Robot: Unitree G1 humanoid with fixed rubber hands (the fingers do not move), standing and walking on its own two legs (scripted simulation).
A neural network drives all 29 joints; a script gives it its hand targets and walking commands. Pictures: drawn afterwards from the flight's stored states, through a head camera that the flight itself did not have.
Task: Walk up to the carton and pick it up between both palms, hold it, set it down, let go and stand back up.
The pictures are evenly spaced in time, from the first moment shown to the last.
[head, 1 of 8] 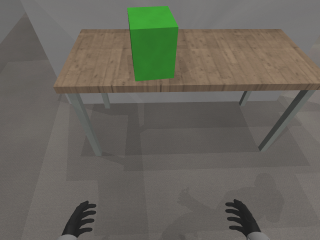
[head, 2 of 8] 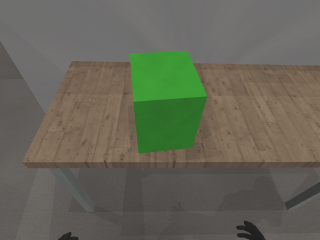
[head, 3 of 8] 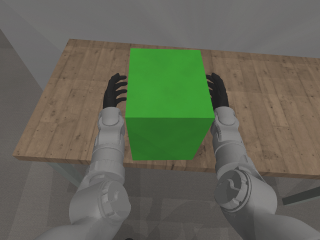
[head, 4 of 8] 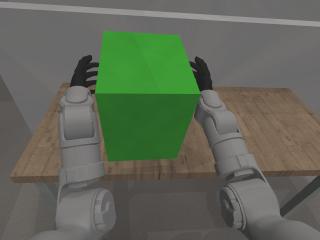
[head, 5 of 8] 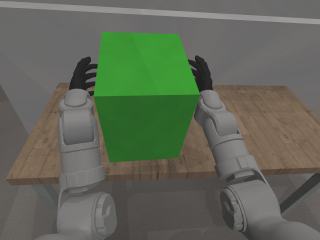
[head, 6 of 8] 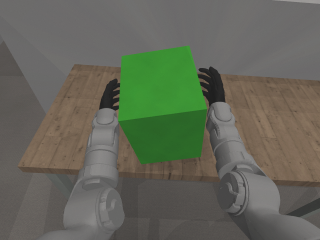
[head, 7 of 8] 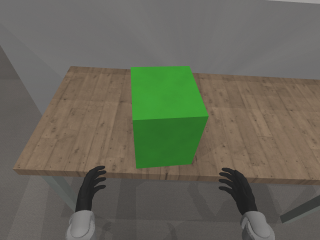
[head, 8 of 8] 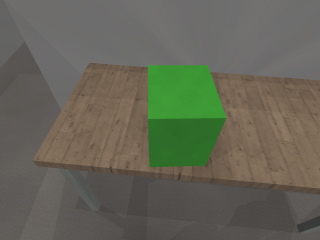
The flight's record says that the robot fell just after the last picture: no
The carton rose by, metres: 0.18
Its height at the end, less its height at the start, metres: +0.00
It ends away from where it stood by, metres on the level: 0.02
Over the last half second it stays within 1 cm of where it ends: yes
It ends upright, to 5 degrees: yes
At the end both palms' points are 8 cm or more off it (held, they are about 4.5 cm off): yes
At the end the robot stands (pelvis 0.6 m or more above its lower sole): yes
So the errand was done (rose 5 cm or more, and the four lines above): yes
